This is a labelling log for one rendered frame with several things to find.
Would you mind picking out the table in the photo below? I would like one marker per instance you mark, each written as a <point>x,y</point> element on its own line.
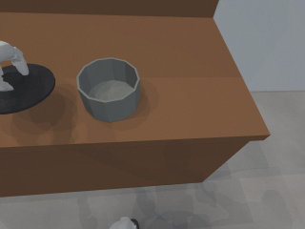
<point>194,112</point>

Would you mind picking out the robot left shin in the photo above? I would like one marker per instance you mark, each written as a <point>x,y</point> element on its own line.
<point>125,218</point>

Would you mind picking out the lid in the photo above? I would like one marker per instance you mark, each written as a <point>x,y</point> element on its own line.
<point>38,85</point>

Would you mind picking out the robot left hand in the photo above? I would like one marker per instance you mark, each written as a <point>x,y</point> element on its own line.
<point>8,52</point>

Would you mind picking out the knob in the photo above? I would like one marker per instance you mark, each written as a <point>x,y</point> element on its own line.
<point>15,79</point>

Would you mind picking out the pot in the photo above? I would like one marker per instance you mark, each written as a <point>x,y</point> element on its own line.
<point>109,88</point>

